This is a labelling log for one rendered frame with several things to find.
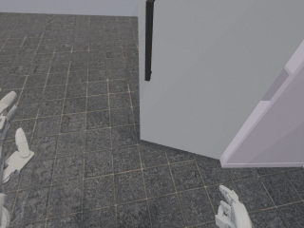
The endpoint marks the robot right hand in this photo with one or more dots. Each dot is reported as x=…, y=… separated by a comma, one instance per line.
x=237, y=215

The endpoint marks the fridge door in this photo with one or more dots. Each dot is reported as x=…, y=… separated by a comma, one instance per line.
x=212, y=61

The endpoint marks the handle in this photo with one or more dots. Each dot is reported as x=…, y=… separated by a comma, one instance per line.
x=149, y=13

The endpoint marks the robot left forearm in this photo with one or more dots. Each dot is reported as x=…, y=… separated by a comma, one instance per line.
x=5, y=217

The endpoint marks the robot left hand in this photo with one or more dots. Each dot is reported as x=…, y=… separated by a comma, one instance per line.
x=18, y=160

